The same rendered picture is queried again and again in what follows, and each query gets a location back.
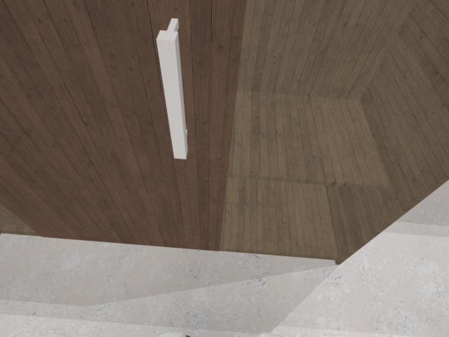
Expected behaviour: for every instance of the wardrobe door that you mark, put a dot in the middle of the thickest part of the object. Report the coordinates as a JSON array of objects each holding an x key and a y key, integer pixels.
[
  {"x": 85, "y": 145},
  {"x": 8, "y": 218}
]

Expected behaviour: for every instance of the handle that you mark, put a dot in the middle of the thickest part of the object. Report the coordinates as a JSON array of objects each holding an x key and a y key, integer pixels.
[{"x": 169, "y": 58}]

